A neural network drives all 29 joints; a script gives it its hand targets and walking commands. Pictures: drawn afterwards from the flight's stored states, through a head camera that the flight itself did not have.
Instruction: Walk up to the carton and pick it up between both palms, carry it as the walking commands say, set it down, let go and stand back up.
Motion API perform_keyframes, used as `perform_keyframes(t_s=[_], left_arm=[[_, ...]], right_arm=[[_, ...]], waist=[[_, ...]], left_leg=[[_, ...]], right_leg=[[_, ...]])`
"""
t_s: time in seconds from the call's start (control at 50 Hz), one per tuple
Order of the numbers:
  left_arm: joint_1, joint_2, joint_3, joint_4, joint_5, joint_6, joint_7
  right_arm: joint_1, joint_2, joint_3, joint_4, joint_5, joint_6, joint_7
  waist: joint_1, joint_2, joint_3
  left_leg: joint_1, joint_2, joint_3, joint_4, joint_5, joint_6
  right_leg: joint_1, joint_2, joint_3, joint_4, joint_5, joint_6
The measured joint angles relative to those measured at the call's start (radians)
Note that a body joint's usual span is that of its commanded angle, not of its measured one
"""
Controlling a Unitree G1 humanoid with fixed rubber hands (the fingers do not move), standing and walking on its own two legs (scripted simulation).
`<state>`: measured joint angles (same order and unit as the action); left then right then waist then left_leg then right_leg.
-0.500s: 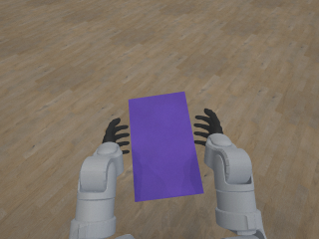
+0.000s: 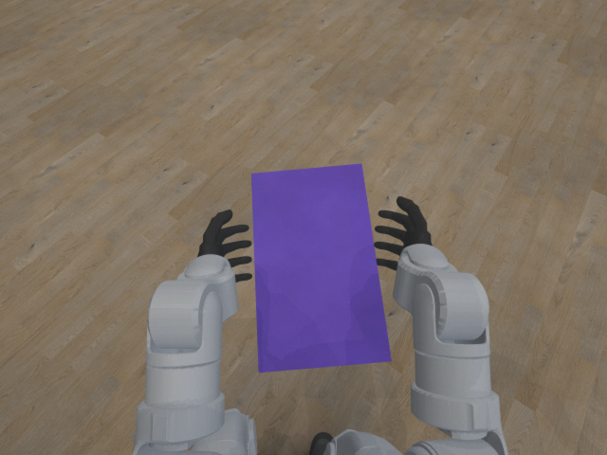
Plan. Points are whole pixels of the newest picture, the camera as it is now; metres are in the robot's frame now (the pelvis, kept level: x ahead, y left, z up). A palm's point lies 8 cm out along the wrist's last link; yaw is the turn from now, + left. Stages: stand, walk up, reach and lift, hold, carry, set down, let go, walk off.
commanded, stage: carry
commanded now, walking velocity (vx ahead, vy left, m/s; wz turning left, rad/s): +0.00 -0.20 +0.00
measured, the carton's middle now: (315, 275) +0.35 -0.02 -0.05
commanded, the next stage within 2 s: none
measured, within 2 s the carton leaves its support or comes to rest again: neither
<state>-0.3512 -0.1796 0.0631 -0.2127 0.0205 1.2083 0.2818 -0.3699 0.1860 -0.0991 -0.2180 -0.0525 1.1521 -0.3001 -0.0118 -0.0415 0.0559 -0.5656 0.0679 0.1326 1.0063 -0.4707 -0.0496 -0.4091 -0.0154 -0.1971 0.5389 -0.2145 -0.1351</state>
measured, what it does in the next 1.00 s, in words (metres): steps to the right: left foot, then right foot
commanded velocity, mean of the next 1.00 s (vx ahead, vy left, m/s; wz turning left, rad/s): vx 0.00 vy -0.20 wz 0.00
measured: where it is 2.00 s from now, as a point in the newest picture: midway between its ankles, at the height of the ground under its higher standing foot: outside the picture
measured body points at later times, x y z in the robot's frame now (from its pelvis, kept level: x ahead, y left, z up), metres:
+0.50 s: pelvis -0.04 -0.10 -0.01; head +0.02 -0.11 +0.44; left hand +0.27 +0.04 +0.06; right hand +0.30 -0.20 +0.07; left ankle -0.06 +0.09 -0.72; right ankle -0.01 -0.22 -0.74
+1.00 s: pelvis -0.08 -0.25 -0.01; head -0.05 -0.27 +0.44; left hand +0.22 -0.10 +0.07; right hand +0.25 -0.34 +0.07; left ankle -0.07 -0.05 -0.73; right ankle -0.07 -0.37 -0.74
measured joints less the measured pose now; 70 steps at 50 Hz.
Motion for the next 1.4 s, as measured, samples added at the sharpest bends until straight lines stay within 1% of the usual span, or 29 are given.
perform_keyframes(t_s=[0.1, 0.18, 0.2, 0.22, 0.26, 0.32, 0.4, 0.46, 0.48, 0.5, 0.54, 0.58, 0.64, 0.7, 0.74, 0.76, 0.8, 0.86, 0.92, 0.98, 1.02, 1.08, 1.12, 1.16, 1.26, 1.3, 1.32, 1.34, 1.4], left_arm=[[-0.014, -0.005, 0.001, -0.029, 0.023, -0.042, 0.000], [-0.009, -0.003, 0.004, -0.016, 0.032, -0.039, -0.003], [-0.005, -0.002, 0.007, -0.009, 0.031, -0.039, 0.001], [0.007, 0.003, 0.006, -0.001, 0.029, -0.038, 0.001], [0.044, 0.014, -0.003, 0.017, 0.023, -0.030, -0.001], [0.081, 0.024, -0.017, 0.036, 0.014, -0.012, -0.006], [0.080, 0.024, 0.006, -0.016, -0.016, -0.014, 0.004], [0.048, 0.015, 0.016, -0.052, -0.035, -0.029, 0.008], [0.035, 0.011, 0.008, -0.045, -0.038, -0.041, 0.006], [0.025, 0.007, -0.005, -0.033, -0.040, -0.049, 0.003], [0.013, 0.004, -0.032, -0.001, -0.033, -0.049, 0.003], [0.019, 0.006, -0.048, 0.029, -0.019, -0.041, -0.005], [0.027, 0.008, -0.049, 0.030, -0.005, -0.019, -0.005], [0.021, 0.007, -0.044, 0.006, 0.008, -0.016, -0.002], [0.011, 0.004, -0.022, 0.009, 0.026, -0.027, 0.003], [0.015, 0.005, -0.010, 0.012, 0.032, -0.033, 0.006], [0.032, 0.010, 0.010, 0.019, 0.040, -0.040, -0.005], [0.052, 0.016, 0.005, 0.038, 0.038, -0.033, -0.005], [0.054, 0.017, 0.011, 0.024, 0.026, -0.020, 0.008], [0.044, 0.014, 0.033, -0.002, 0.002, -0.024, 0.009], [0.034, 0.010, 0.022, 0.011, -0.017, -0.041, 0.001], [0.025, 0.008, -0.023, 0.039, -0.033, -0.030, -0.012], [0.025, 0.008, -0.027, 0.057, -0.025, -0.015, -0.017], [0.026, 0.008, -0.026, 0.059, -0.008, -0.006, -0.015], [0.012, 0.004, -0.025, 0.040, 0.024, -0.018, -0.004], [0.004, 0.002, -0.016, 0.036, 0.036, -0.024, 0.003], [0.003, 0.001, -0.005, 0.038, 0.043, -0.032, 0.006], [0.009, 0.003, 0.004, 0.041, 0.049, -0.036, 0.010], [0.048, 0.015, 0.027, 0.057, 0.048, -0.032, -0.002]], right_arm=[[-0.028, 0.011, -0.009, -0.051, 0.016, -0.013, -0.004], [-0.033, 0.013, -0.010, -0.020, 0.005, -0.016, 0.007], [-0.028, 0.011, -0.004, -0.003, 0.003, -0.021, 0.013], [-0.018, 0.008, 0.004, 0.012, 0.002, -0.020, 0.017], [0.004, -0.001, 0.021, 0.045, 0.002, -0.010, 0.027], [0.032, -0.010, 0.038, 0.061, 0.004, 0.018, 0.031], [0.029, -0.009, 0.056, 0.019, 0.012, 0.010, 0.025], [0.010, -0.003, 0.048, -0.021, -0.004, -0.014, 0.014], [0.004, -0.002, 0.035, -0.027, -0.015, -0.027, 0.009], [0.002, -0.001, 0.018, -0.030, -0.025, -0.039, 0.004], [0.011, -0.004, -0.012, -0.028, -0.032, -0.045, 0.009], [0.020, -0.007, -0.020, -0.012, -0.029, -0.033, 0.009], [0.015, -0.005, -0.027, -0.001, -0.009, -0.010, 0.006], [0.012, -0.004, -0.028, -0.024, 0.014, -0.008, 0.010], [0.012, -0.003, -0.017, -0.014, 0.028, -0.023, 0.021], [0.015, -0.005, -0.006, -0.006, 0.035, -0.025, 0.026], [0.016, -0.005, 0.014, 0.014, 0.042, -0.020, 0.029], [0.014, -0.004, 0.021, 0.048, 0.026, -0.008, 0.034], [0.009, -0.002, 0.034, 0.055, 0.013, -0.006, 0.032], [0.005, -0.001, 0.051, 0.027, 0.002, -0.006, 0.023], [0.004, -0.002, 0.034, 0.017, -0.018, -0.021, 0.013], [0.033, -0.011, 0.003, 0.015, -0.043, -0.027, 0.002], [0.034, -0.011, -0.008, 0.029, -0.040, -0.013, 0.003], [0.018, -0.006, -0.016, 0.042, -0.027, -0.001, 0.002], [-0.002, 0.001, -0.030, 0.016, 0.007, -0.008, 0.006], [-0.001, 0.001, -0.027, 0.014, 0.020, -0.020, 0.014], [0.003, 0.000, -0.017, 0.022, 0.033, -0.027, 0.026], [0.005, -0.001, -0.003, 0.034, 0.038, -0.027, 0.032], [0.004, -0.001, 0.027, 0.084, 0.035, -0.009, 0.038]], waist=[[-0.010, 0.031, 0.002], [-0.007, 0.031, -0.040], [-0.009, 0.005, -0.041], [-0.010, -0.003, -0.042], [-0.003, 0.025, -0.053], [0.025, 0.081, -0.066], [0.066, 0.098, -0.038], [0.077, 0.080, -0.020], [0.079, 0.098, -0.013], [0.076, 0.111, -0.004], [0.063, 0.085, -0.001], [0.041, 0.053, -0.012], [-0.002, 0.036, -0.017], [-0.046, 0.055, -0.015], [-0.059, 0.024, -0.016], [-0.058, 0.008, -0.019], [-0.046, 0.016, -0.029], [-0.015, 0.071, -0.050], [0.033, 0.101, -0.055], [0.069, 0.090, -0.061], [0.075, 0.124, -0.047], [0.060, 0.066, -0.046], [0.042, 0.024, -0.050], [0.016, 0.007, -0.049], [-0.046, 0.040, -0.043], [-0.055, 0.047, -0.048], [-0.054, 0.018, -0.045], [-0.050, -0.003, -0.047], [-0.029, 0.022, -0.071]], left_leg=[[0.080, -0.022, 0.012, -0.105, 0.021, 0.006], [0.225, -0.022, 0.015, -0.385, 0.109, 0.050], [0.237, -0.033, 0.019, -0.412, 0.113, 0.061], [0.240, -0.035, 0.014, -0.417, 0.116, 0.059], [0.247, -0.007, -0.002, -0.425, 0.123, 0.041], [0.265, 0.042, -0.015, -0.450, 0.138, 0.016], [0.264, 0.099, -0.016, -0.434, 0.139, -0.027], [0.235, 0.127, -0.044, -0.393, 0.134, -0.067], [0.216, 0.150, -0.063, -0.359, 0.130, -0.071], [0.191, 0.158, -0.082, -0.299, 0.112, -0.058], [0.148, 0.100, -0.082, -0.169, -0.063, -0.037], [0.124, 0.040, -0.047, -0.108, -0.124, -0.024], [0.128, -0.007, 0.004, -0.135, -0.046, -0.016], [0.192, -0.014, 0.027, -0.328, 0.129, -0.004], [0.220, -0.022, 0.036, -0.397, 0.161, 0.057], [0.220, -0.023, 0.041, -0.402, 0.161, 0.070], [0.222, 0.000, 0.041, -0.423, 0.173, 0.062], [0.223, 0.046, 0.024, -0.464, 0.208, 0.029], [0.219, 0.089, 0.018, -0.472, 0.226, -0.008], [0.193, 0.121, -0.003, -0.423, 0.216, -0.054], [0.164, 0.155, -0.048, -0.343, 0.146, -0.042], [0.101, 0.072, -0.045, -0.139, -0.089, -0.022], [0.078, 0.023, -0.013, -0.054, -0.094, -0.014], [0.077, -0.006, 0.011, -0.043, -0.051, -0.014], [0.159, -0.038, 0.031, -0.243, 0.055, -0.003], [0.223, -0.042, 0.034, -0.396, 0.129, 0.030], [0.235, -0.056, 0.044, -0.423, 0.145, 0.062], [0.242, -0.066, 0.052, -0.438, 0.158, 0.081], [0.249, -0.042, 0.060, -0.450, 0.174, 0.078]], right_leg=[[-0.041, 0.028, -0.018, 0.003, 0.018, -0.022], [-0.086, 0.051, -0.033, 0.030, 0.018, -0.033], [-0.094, 0.038, -0.028, 0.049, 0.011, -0.022], [-0.101, 0.034, -0.016, 0.090, -0.033, 0.014], [-0.140, 0.046, 0.036, 0.268, -0.146, 0.074], [-0.137, 0.015, 0.109, 0.353, -0.155, 0.112], [-0.083, -0.035, 0.151, 0.246, -0.144, 0.143], [0.010, -0.039, 0.126, 0.053, -0.050, 0.147], [0.024, -0.021, 0.102, 0.029, -0.024, 0.142], [0.024, -0.009, 0.083, 0.038, -0.026, 0.133], [0.015, -0.024, 0.077, 0.057, -0.044, 0.117], [0.011, -0.040, 0.084, 0.039, -0.035, 0.110], [0.006, -0.028, 0.084, 0.014, -0.008, 0.094], [-0.013, 0.012, 0.056, 0.040, -0.013, 0.070], [-0.038, 0.011, 0.052, 0.088, -0.030, 0.065], [-0.059, 0.008, 0.058, 0.141, -0.081, 0.077], [-0.113, 0.023, 0.086, 0.308, -0.182, 0.095], [-0.135, 0.004, 0.113, 0.396, -0.181, 0.119], [-0.084, -0.030, 0.143, 0.293, -0.140, 0.135], [0.036, -0.048, 0.144, 0.073, -0.097, 0.137], [0.059, -0.013, 0.101, 0.057, -0.084, 0.125], [0.055, -0.038, 0.075, 0.066, -0.089, 0.100], [0.050, -0.044, 0.081, 0.037, -0.052, 0.105], [0.044, -0.029, 0.080, 0.013, -0.038, 0.076], [0.008, 0.038, 0.041, 0.020, -0.024, 0.027], [-0.014, 0.058, 0.026, 0.045, -0.029, 0.013], [-0.018, 0.045, 0.032, 0.056, -0.018, 0.013], [-0.022, 0.031, 0.034, 0.065, -0.009, 0.036], [-0.020, 0.021, 0.056, 0.099, -0.122, 0.086]])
